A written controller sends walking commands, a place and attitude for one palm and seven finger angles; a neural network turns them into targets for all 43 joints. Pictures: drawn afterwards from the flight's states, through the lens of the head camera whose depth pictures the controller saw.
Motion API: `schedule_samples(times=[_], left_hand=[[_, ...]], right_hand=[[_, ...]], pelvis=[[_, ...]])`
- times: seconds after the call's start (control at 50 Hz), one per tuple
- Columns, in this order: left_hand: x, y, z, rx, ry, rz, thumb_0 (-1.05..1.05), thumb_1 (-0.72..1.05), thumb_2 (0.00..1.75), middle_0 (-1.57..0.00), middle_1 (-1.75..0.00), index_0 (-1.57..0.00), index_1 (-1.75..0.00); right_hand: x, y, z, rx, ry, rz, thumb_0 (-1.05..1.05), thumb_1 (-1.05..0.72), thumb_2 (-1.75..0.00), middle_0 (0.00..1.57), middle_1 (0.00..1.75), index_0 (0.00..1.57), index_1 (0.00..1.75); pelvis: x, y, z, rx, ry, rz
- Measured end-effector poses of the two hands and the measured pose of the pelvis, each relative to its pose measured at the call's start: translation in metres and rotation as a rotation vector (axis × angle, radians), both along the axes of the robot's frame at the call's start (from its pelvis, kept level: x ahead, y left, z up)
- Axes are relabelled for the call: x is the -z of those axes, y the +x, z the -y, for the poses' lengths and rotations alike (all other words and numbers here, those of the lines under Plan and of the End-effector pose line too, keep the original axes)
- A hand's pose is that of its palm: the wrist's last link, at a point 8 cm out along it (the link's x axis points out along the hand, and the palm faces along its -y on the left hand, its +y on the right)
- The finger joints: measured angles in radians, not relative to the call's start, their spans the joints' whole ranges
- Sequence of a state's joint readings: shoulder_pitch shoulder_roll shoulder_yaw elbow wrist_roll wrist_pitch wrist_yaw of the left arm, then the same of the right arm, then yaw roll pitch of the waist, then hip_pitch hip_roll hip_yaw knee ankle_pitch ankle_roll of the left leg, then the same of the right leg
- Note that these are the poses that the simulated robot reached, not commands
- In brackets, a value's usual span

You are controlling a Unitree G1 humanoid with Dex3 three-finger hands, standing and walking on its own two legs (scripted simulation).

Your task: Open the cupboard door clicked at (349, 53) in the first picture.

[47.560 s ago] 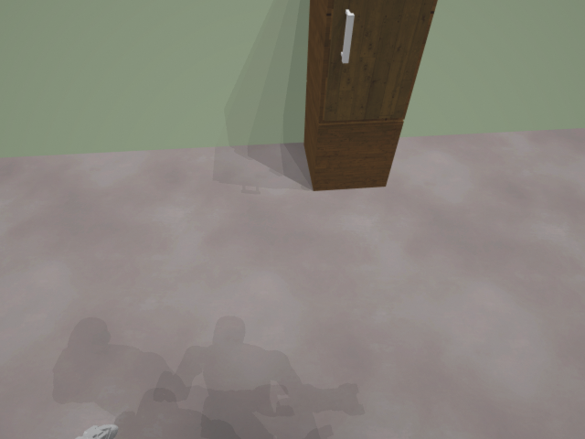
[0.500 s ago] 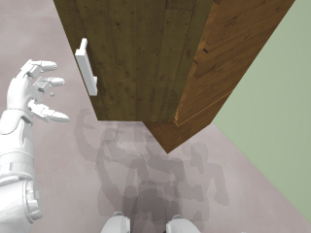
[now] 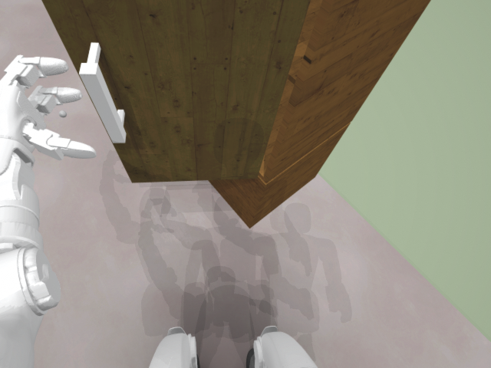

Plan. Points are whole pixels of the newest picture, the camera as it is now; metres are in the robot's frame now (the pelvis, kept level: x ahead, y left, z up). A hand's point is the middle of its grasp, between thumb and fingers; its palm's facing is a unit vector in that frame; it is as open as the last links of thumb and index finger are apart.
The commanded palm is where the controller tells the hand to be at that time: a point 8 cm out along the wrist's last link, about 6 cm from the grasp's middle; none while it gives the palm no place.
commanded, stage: move the hooked fingers beside the handle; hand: left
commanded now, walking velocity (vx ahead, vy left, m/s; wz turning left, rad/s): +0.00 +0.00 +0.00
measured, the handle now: (108, 97) +0.53 +0.19 +0.07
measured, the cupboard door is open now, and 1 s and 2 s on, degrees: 55 55 55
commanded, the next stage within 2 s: slide the fingers in behind the handle in 0.68 s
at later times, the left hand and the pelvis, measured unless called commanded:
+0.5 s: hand (68, 121) +0.48 +0.24 +0.08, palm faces +0.02 -1.00 +0.00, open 14.0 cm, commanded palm +0.45 +0.29 +0.07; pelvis +0.00 +0.00 +0.00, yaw +1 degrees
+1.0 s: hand (77, 122) +0.48 +0.22 +0.07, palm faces +0.02 -1.00 +0.01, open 14.0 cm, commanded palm +0.45 +0.27 +0.07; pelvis +0.00 +0.00 +0.00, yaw +1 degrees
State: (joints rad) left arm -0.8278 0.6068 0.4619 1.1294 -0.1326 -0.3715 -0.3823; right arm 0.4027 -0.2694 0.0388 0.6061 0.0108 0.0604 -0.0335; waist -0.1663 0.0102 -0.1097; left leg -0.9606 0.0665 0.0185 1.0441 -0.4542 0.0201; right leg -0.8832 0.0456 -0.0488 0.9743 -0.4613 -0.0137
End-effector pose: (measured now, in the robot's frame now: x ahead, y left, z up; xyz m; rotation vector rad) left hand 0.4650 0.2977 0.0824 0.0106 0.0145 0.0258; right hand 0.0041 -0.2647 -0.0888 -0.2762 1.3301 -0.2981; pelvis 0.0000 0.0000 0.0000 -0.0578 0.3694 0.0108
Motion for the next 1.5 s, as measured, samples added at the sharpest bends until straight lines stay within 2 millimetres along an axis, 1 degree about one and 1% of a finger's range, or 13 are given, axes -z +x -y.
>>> schedule_samples(times=[0.1, 0.22, 0.38, 0.46, 0.58, 0.66, 0.74, 0.86, 1.02, 1.14, 1.26, 1.36, 1.5], left_hand=[[0.002, -0.009, 0.000, -0.001, -0.012, -0.007, -0.01, -0.49, 0.30, -0.30, -1.20, -0.30, -1.20], [0.006, -0.017, -0.003, -0.015, -0.002, -0.016, -0.01, -0.50, 0.30, -0.30, -1.20, -0.30, -1.20], [0.003, -0.013, 0.003, 0.002, -0.010, -0.003, -0.01, -0.50, 0.30, -0.30, -1.20, -0.30, -1.20], [0.004, -0.011, 0.007, 0.008, -0.008, -0.005, -0.01, -0.50, 0.30, -0.30, -1.20, -0.30, -1.20], [0.006, -0.010, 0.005, -0.010, -0.011, -0.008, -0.01, -0.50, 0.30, -0.30, -1.20, -0.30, -1.20], [0.005, -0.014, -0.001, -0.018, 0.000, -0.005, -0.01, -0.49, 0.30, -0.30, -1.20, -0.30, -1.20], [0.003, -0.015, -0.002, -0.008, 0.002, -0.002, -0.01, -0.50, 0.30, -0.30, -1.20, -0.30, -1.20], [0.003, -0.014, 0.006, 0.009, -0.011, 0.002, -0.01, -0.50, 0.30, -0.30, -1.20, -0.30, -1.20], [0.008, -0.009, 0.021, 0.007, -0.017, -0.003, -0.01, -0.50, 0.30, -0.30, -1.20, -0.30, -1.20], [0.008, -0.007, 0.026, 0.002, -0.010, 0.000, -0.01, -0.50, 0.30, -0.30, -1.20, -0.30, -1.20], [0.004, -0.009, 0.034, 0.006, -0.012, 0.016, -0.01, -0.50, 0.30, -0.30, -1.20, -0.30, -1.20], [0.009, -0.009, 0.039, 0.002, -0.018, -0.012, -0.01, -0.50, 0.30, -0.30, -1.20, -0.30, -1.20], [0.005, -0.011, 0.049, 0.003, -0.014, 0.023, -0.01, -0.50, 0.30, -0.30, -1.20, -0.30, -1.20]], right_hand=[[-0.001, -0.002, -0.003, 0.009, 0.021, -0.015, 0.00, -0.90, -0.89, 0.21, 0.30, 0.20, 0.30], [-0.001, 0.009, -0.002, -0.009, 0.018, 0.004, 0.00, -0.90, -0.89, 0.21, 0.30, 0.20, 0.30], [0.001, 0.027, 0.003, -0.043, 0.002, 0.042, 0.00, -0.90, -0.89, 0.21, 0.30, 0.20, 0.30], [0.001, 0.032, 0.003, -0.049, 0.002, 0.060, 0.00, -0.90, -0.89, 0.21, 0.30, 0.20, 0.30], [0.002, 0.031, 0.002, -0.041, 0.008, 0.064, 0.00, -0.90, -0.89, 0.21, 0.30, 0.20, 0.30], [0.002, 0.025, 0.001, -0.032, 0.013, 0.050, 0.00, -0.90, -0.89, 0.21, 0.30, 0.20, 0.30], [0.003, 0.019, 0.000, -0.031, 0.016, 0.023, 0.00, -0.90, -0.89, 0.21, 0.30, 0.20, 0.30], [0.003, 0.015, 0.001, -0.029, 0.014, 0.008, 0.00, -0.90, -0.89, 0.21, 0.30, 0.20, 0.30], [0.003, 0.017, 0.000, -0.026, 0.013, 0.034, 0.00, -0.90, -0.89, 0.21, 0.30, 0.20, 0.30], [0.004, 0.018, -0.001, -0.022, 0.023, 0.043, 0.00, -0.90, -0.89, 0.21, 0.30, 0.20, 0.30], [0.006, 0.018, -0.003, -0.023, 0.039, 0.037, 0.00, -0.90, -0.89, 0.21, 0.30, 0.20, 0.30], [0.006, 0.019, -0.003, -0.026, 0.042, 0.043, 0.00, -0.90, -0.89, 0.21, 0.30, 0.20, 0.30], [0.008, 0.020, -0.001, -0.027, 0.050, 0.051, 0.00, -0.90, -0.89, 0.21, 0.30, 0.20, 0.30]], pelvis=[[-0.003, 0.004, 0.000, 0.005, 0.003, 0.008], [-0.004, 0.004, 0.001, -0.006, 0.001, 0.017], [-0.002, 0.002, 0.002, -0.017, -0.001, 0.018], [-0.001, 0.001, 0.002, -0.015, 0.000, 0.016], [0.000, 0.001, 0.003, -0.008, 0.002, 0.014], [-0.001, 0.002, 0.003, -0.007, 0.001, 0.016], [-0.001, 0.002, 0.003, -0.013, -0.001, 0.016], [-0.001, 0.001, 0.002, -0.017, -0.001, 0.017], [0.000, 0.000, 0.002, -0.012, 0.001, 0.016], [0.000, 0.000, 0.002, -0.009, 0.002, 0.017], [-0.001, 0.001, 0.003, -0.011, 0.004, 0.020], [-0.001, 0.001, 0.004, -0.013, 0.005, 0.023], [-0.001, 0.001, 0.005, -0.012, 0.008, 0.027]])
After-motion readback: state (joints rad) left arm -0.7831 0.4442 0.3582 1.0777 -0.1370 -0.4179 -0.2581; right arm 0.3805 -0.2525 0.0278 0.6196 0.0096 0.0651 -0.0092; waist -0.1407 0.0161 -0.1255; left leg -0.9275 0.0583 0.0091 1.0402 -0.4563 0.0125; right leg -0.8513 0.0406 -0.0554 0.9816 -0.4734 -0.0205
